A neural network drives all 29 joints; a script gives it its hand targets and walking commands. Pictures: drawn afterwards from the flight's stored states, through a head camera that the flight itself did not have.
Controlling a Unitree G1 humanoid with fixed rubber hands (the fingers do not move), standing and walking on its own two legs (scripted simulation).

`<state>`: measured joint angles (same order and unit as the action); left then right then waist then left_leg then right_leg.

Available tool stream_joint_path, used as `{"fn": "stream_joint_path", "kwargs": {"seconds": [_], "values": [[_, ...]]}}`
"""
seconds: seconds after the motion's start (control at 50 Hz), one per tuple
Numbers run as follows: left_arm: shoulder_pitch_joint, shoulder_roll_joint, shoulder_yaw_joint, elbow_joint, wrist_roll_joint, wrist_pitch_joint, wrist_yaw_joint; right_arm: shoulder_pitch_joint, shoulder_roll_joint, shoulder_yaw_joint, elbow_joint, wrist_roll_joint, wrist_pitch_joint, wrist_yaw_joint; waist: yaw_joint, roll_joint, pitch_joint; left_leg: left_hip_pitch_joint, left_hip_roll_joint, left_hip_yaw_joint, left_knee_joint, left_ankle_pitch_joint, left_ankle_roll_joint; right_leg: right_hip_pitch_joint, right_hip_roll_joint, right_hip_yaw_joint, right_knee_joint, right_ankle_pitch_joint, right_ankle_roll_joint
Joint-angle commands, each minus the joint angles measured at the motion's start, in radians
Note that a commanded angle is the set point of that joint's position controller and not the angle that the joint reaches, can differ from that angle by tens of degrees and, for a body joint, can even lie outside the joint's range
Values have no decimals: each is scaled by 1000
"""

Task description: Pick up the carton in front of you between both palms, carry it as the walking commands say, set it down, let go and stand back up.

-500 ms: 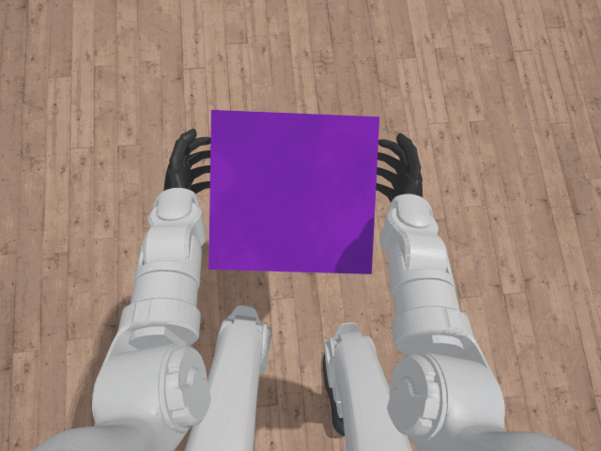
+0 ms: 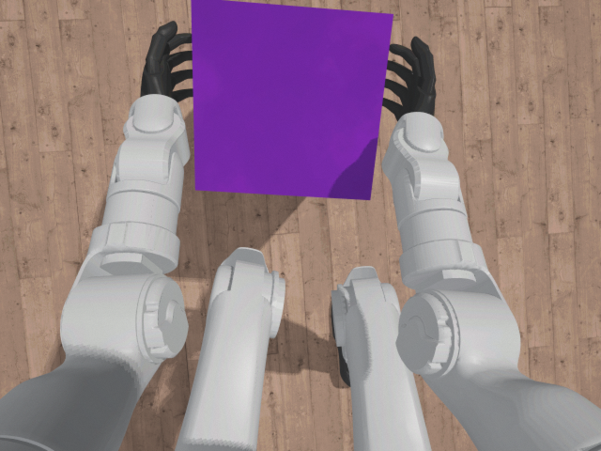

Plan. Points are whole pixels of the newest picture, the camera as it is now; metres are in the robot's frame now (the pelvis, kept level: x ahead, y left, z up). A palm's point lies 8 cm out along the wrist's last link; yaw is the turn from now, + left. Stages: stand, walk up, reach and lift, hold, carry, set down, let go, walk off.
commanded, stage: set down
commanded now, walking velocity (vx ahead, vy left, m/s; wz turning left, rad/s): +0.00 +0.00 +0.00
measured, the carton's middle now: (288, 108) +0.51 +0.08 -0.23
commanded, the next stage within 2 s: none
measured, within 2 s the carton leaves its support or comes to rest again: rests again in 1.08 s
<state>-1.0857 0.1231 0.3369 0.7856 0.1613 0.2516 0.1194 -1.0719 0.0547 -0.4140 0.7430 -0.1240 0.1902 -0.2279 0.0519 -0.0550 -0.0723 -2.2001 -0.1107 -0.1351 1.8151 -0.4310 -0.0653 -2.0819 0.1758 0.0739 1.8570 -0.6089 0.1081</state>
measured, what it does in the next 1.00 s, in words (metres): lowers itself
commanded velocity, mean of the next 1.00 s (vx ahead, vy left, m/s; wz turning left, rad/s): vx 0.00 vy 0.00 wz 0.00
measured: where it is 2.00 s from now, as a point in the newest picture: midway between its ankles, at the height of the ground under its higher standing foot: (291, 339)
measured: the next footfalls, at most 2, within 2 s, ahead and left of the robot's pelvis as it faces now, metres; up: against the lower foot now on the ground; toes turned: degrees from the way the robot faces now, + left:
none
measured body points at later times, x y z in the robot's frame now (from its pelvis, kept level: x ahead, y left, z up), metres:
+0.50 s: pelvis +0.00 +0.00 -0.07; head +0.35 +0.04 +0.21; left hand +0.51 +0.24 -0.23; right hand +0.54 -0.06 -0.23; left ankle +0.12 +0.13 -0.43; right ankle +0.09 -0.14 -0.43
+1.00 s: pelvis +0.00 -0.01 -0.07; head +0.36 +0.03 +0.20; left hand +0.52 +0.25 -0.24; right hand +0.55 -0.06 -0.24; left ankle +0.12 +0.13 -0.43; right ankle +0.09 -0.13 -0.43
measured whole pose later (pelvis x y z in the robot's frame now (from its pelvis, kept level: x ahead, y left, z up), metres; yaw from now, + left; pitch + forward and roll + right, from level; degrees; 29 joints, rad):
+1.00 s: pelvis +0.00 -0.01 -0.07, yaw -2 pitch +44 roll -2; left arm -1.34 0.28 0.47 0.99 0.20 0.18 -0.08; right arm -1.37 -0.05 -0.41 0.95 -0.16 0.14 -0.13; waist 0.10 -0.08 0.17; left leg -2.33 -0.02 -0.08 2.06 -0.50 -0.06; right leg -2.25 0.22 0.07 2.11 -0.64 0.10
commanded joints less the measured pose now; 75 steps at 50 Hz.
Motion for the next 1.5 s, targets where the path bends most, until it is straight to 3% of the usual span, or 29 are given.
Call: {"fn": "stream_joint_path", "kwargs": {"seconds": [0.0,0.2,0.24,0.32,0.4,0.58,0.8,1.22,1.38,1.42,1.48], "values": [[-654,-844,-441,-80,-115,-60,-270,-674,824,473,-14,86,-25,268,44,115,-1125,915,-23,200,-98,261,5,249,54,-186,-123,179,-51],[-775,-749,-413,-18,-153,-67,-288,-810,755,455,16,127,-32,261,70,98,-1081,836,-1,208,26,275,9,211,49,-193,3,178,-48],[-815,-735,-394,-22,-166,-74,-302,-842,745,452,26,128,-31,263,88,59,-1024,728,1,212,39,251,15,219,45,-192,22,170,-53],[-819,-704,-391,-17,-196,-89,-319,-855,775,500,7,152,-37,256,106,-18,-1009,705,4,205,90,363,23,254,49,-187,60,262,-46],[-746,-690,-351,22,-187,-89,-332,-830,803,525,30,159,-39,258,144,-79,-977,662,10,209,110,391,31,253,49,-180,69,293,-43],[-692,-625,-231,131,-104,-83,-376,-757,746,430,140,83,-32,256,159,-102,-802,474,29,218,125,279,50,209,51,-157,58,251,-48],[-633,-529,-139,223,-24,-67,-397,-697,626,317,234,22,-21,271,138,-70,-628,416,38,201,115,192,69,104,50,-151,47,165,-55],[-462,-424,-100,327,-9,-89,-381,-501,495,253,334,-38,-49,301,91,-68,-492,377,40,150,137,277,80,11,25,-154,90,237,-58],[-438,-297,-82,364,-31,-132,-341,-474,402,287,315,-16,-74,274,119,-72,-502,390,57,157,154,279,67,72,9,-149,105,255,-37],[-370,-80,-29,397,-44,-160,-292,-414,198,258,319,-9,-89,230,121,-62,-515,420,70,166,160,267,54,114,-6,-156,111,246,-26],[-254,394,64,395,-102,-251,-149,-326,-269,226,286,62,-137,112,123,-37,-546,454,95,160,166,270,44,156,-43,-146,122,251,-10]]}}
